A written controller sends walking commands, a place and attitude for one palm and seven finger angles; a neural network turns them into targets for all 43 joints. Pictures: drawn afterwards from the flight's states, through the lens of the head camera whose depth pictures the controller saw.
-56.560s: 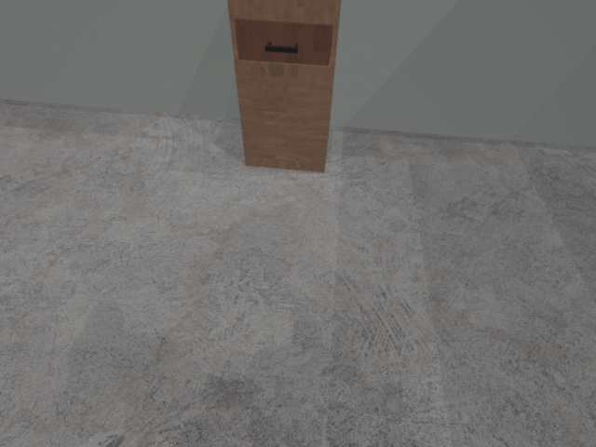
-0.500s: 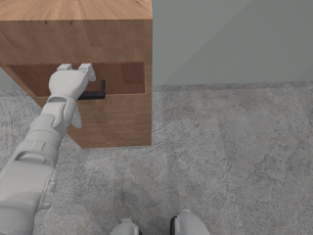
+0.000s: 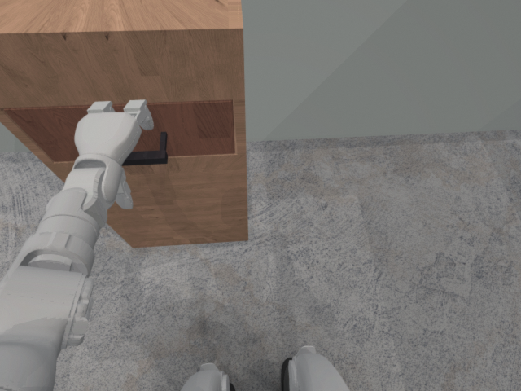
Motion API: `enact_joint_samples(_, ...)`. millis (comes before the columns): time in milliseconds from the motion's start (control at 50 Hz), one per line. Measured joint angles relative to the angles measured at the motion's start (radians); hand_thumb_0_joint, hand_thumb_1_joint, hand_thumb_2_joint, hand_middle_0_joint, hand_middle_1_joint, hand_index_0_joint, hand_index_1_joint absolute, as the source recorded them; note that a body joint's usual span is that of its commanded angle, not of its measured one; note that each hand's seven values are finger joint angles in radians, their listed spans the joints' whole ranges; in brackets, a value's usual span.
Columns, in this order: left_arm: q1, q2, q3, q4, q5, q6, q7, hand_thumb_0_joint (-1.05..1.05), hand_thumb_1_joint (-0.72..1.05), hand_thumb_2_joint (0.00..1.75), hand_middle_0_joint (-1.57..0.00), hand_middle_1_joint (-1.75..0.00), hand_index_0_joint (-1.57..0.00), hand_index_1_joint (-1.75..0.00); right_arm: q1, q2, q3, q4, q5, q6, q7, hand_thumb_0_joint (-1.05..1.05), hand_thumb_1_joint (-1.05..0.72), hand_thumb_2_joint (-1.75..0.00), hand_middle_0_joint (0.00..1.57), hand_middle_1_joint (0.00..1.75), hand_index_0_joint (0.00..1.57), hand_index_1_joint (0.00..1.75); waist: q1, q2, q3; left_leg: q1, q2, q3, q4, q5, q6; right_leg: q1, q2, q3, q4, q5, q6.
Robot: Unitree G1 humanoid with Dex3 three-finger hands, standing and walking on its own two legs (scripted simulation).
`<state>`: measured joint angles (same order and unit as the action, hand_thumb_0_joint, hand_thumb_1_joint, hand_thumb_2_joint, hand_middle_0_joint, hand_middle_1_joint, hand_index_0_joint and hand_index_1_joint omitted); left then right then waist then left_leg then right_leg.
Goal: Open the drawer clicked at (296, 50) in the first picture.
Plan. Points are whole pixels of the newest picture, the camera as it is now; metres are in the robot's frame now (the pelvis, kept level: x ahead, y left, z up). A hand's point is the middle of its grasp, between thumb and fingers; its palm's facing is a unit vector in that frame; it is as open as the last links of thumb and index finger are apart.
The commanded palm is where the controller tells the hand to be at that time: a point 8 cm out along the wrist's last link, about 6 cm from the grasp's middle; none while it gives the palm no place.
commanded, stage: move the hooked fingers above the handle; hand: left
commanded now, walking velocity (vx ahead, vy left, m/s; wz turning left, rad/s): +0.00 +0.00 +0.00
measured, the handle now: (132, 149) +0.55 +0.21 -0.05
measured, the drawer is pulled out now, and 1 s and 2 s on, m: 0.00 0.00 0.00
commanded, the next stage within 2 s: lower the fingers behind the handle in 1.00 s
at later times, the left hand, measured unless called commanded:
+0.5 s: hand (120, 148) +0.51 +0.21 +0.01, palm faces -0.01 -0.04 -1.00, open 13.8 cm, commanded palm +0.49 +0.21 +0.05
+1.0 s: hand (124, 155) +0.50 +0.20 +0.00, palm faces -0.06 +0.00 -1.00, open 13.8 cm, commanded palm +0.48 +0.21 +0.05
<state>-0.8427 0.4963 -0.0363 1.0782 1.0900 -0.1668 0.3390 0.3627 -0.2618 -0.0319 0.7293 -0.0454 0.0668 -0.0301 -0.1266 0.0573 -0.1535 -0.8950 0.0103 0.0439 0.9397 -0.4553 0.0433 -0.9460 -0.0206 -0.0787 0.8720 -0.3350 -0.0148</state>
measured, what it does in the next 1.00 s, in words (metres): stands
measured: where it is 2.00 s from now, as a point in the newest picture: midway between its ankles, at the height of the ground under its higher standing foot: outside the picture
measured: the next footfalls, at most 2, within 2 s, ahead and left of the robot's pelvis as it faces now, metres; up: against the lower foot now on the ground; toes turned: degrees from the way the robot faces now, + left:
none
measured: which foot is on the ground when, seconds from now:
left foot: down 0.00-1.00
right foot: down 0.00-1.00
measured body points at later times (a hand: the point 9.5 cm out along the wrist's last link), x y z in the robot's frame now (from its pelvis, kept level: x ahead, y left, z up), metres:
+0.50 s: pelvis +0.01 +0.00 +0.00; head +0.13 +0.00 +0.43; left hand +0.50 +0.21 +0.07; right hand +0.01 -0.27 -0.13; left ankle -0.02 +0.09 -0.68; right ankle +0.03 -0.12 -0.68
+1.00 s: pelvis +0.01 +0.00 +0.00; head +0.13 -0.02 +0.44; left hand +0.50 +0.20 +0.05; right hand +0.02 -0.27 -0.14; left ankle -0.02 +0.09 -0.68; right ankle +0.03 -0.12 -0.68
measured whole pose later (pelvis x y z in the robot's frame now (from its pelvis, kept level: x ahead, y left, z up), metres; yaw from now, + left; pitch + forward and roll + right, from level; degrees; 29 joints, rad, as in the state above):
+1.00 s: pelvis +0.01 +0.00 +0.00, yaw -2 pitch +24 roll -1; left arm -0.82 0.45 0.00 1.13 1.09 0.01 0.42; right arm 0.30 -0.27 -0.02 0.72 -0.04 0.13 0.01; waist -0.13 0.08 -0.15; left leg -0.86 0.02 0.07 0.92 -0.46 0.05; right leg -0.93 -0.01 -0.05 0.86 -0.34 -0.01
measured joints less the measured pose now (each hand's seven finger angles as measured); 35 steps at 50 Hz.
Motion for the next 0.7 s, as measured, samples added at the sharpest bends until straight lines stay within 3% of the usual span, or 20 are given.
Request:
enact_joint_samples(60, -0.018, -0.005, 0.023, 0.023, 0.011, 0.003, 0.050, 0.00, -0.49, 0.30, -0.32, -1.20, -0.32, -1.20, -0.012, -0.010, 0.001, 0.010, -0.007, 0.003, 0.012, 0.00, -0.90, -0.90, 0.21, 0.30, 0.21, 0.30, -0.008, -0.002, -0.013, -0.019, 0.002, -0.002, 0.024, -0.013, -0.001, -0.019, 0.001, -0.001, 0.022, -0.012, -0.002)
enact_joint_samples(120, -0.032, 0.001, 0.037, 0.063, 0.022, 0.060, 0.086, 0.00, -0.49, 0.30, -0.32, -1.20, -0.32, -1.20, -0.027, -0.019, 0.000, 0.002, -0.008, 0.010, 0.026, 0.00, -0.90, -0.90, 0.20, 0.30, 0.21, 0.30, -0.017, 0.003, -0.013, -0.035, 0.005, 0.003, 0.037, -0.019, -0.001, -0.038, 0.004, 0.003, 0.035, -0.015, -0.002)
enact_joint_samples(220, -0.005, 0.003, 0.042, 0.067, 0.008, 0.125, 0.056, 0.00, -0.49, 0.30, -0.32, -1.20, -0.32, -1.20, -0.036, -0.021, -0.006, -0.016, -0.002, 0.023, 0.032, 0.00, -0.91, -0.90, 0.20, 0.30, 0.21, 0.30, -0.011, 0.011, 0.007, -0.024, 0.009, 0.016, 0.018, -0.013, 0.002, -0.033, 0.009, 0.017, 0.019, -0.005, 0.001)
enact_joint_samples(320, 0.048, -0.018, 0.028, -0.004, -0.018, 0.071, 0.002, 0.00, -0.49, 0.30, -0.32, -1.20, -0.32, -1.20, -0.016, -0.008, -0.008, -0.009, 0.001, 0.022, 0.017, 0.00, -0.91, -0.90, 0.20, 0.30, 0.21, 0.30, 0.004, 0.009, 0.007, 0.019, 0.006, 0.012, -0.020, -0.003, 0.001, 0.011, 0.008, 0.013, -0.017, 0.002, 0.003)
enact_joint_samples(400, 0.040, -0.022, 0.023, -0.017, 0.003, 0.027, 0.032, 0.00, -0.49, 0.30, -0.32, -1.20, -0.32, -1.20, -0.014, -0.002, -0.003, 0.007, -0.004, 0.018, 0.013, 0.00, -0.90, -0.90, 0.21, 0.30, 0.21, 0.30, 0.002, 0.002, -0.003, 0.026, 0.003, 0.003, -0.018, -0.008, -0.001, 0.022, 0.006, 0.005, -0.015, -0.007, 0.001)
enact_joint_samples(500, -0.005, -0.013, 0.032, 0.033, 0.018, 0.073, 0.086, 0.00, -0.49, 0.30, -0.32, -1.20, -0.32, -1.20, -0.033, -0.010, -0.002, 0.010, -0.008, 0.023, 0.029, 0.00, -0.90, -0.90, 0.20, 0.30, 0.21, 0.30, -0.005, 0.005, -0.008, 0.006, 0.004, 0.004, 0.003, -0.018, -0.001, 0.002, 0.005, 0.006, 0.005, -0.015, 0.001)
enact_joint_samples(600, -0.008, -0.010, 0.013, 0.076, -0.002, 0.141, 0.045, 0.00, -0.49, 0.30, -0.32, -1.20, -0.32, -1.20, -0.037, -0.014, -0.006, -0.009, 0.002, 0.031, 0.035, 0.00, -0.91, -0.90, 0.20, 0.30, 0.21, 0.30, -0.002, 0.014, 0.004, 0.013, 0.005, 0.014, -0.011, -0.013, 0.003, 0.004, 0.008, 0.016, -0.007, -0.007, 0.004)
enact_joint_samples(700, 0.046, -0.039, -0.001, 0.006, -0.021, 0.071, -0.015, 0.00, -0.49, 0.30, -0.32, -1.20, -0.32, -1.20, -0.013, -0.004, -0.014, -0.011, 0.000, 0.023, 0.018, 0.00, -0.91, -0.90, 0.20, 0.30, 0.21, 0.30, 0.008, 0.011, 0.004, 0.034, 0.002, 0.012, -0.029, -0.008, 0.003, 0.026, 0.006, 0.015, -0.024, -0.005, 0.007)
